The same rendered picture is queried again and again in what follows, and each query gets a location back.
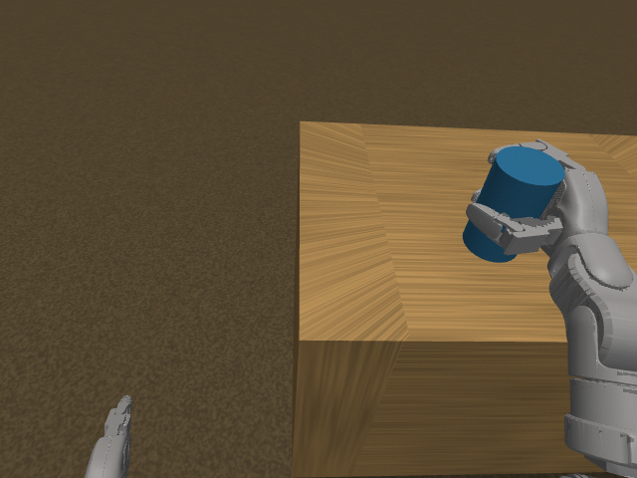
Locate right robot arm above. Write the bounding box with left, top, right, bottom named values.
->
left=547, top=233, right=637, bottom=478

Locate right robot hand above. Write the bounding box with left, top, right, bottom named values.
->
left=466, top=139, right=608, bottom=258

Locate left robot hand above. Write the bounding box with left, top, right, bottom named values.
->
left=85, top=395, right=132, bottom=478

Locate can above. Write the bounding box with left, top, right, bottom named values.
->
left=463, top=146, right=565, bottom=263

